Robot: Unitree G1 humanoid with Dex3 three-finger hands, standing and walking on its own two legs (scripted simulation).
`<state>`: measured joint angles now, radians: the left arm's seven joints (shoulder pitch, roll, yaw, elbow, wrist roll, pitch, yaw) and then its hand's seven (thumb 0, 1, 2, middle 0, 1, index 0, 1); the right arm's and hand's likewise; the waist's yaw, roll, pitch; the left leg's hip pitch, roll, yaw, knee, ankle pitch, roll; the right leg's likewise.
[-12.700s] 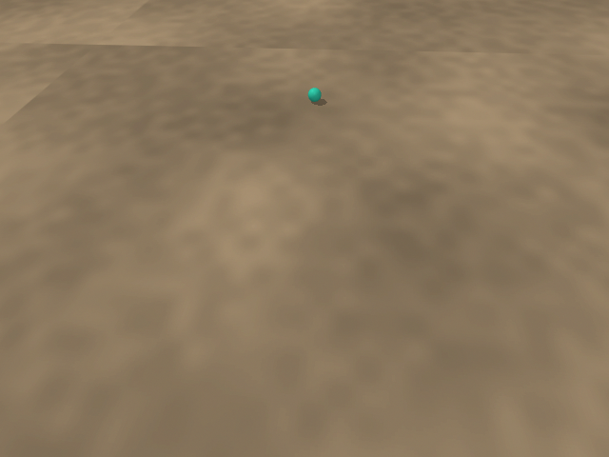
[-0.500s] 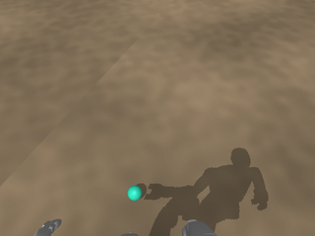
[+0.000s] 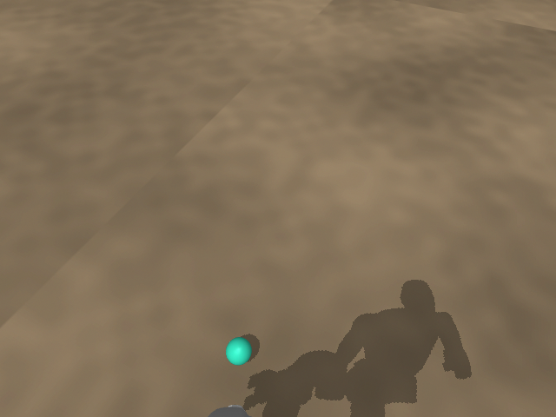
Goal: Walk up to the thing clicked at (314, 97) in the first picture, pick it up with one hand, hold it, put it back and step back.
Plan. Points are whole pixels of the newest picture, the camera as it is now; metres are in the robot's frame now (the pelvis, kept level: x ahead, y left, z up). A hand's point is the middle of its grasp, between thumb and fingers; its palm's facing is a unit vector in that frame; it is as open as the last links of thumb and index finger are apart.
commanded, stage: walk up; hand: left
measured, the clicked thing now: (238, 350) +0.42 +0.15 -0.71
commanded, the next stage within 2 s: none
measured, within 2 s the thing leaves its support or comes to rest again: neither
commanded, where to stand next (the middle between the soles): +0.07 -0.05 m, yaw +1 degrees
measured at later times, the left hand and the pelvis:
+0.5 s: hand out of the picture -0.01 +0.23 -0.13, palm faces -0.02 -0.93 -0.38, open 7.4 cm; pelvis -0.01 -0.04 +0.02, yaw -2 degrees
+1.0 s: hand (137, 407) +0.16 +0.24 -0.13, palm faces +0.04 -0.92 -0.39, open 7.4 cm; pelvis +0.06 -0.04 +0.01, yaw +3 degrees
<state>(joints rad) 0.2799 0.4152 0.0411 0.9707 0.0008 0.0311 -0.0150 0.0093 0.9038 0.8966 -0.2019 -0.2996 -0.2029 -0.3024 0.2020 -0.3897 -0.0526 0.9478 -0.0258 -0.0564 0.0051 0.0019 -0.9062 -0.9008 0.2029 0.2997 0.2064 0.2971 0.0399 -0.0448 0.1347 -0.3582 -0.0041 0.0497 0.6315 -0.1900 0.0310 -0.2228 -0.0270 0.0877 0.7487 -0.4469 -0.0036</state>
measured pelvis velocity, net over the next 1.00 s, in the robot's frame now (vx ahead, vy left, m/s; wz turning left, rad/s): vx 0.06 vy -0.04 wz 0.05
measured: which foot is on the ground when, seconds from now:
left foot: down 0.00-0.36, up 0.38-0.66, down 0.68-1.00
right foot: up 0.00-0.30, down 0.32-0.70, up 0.72-1.00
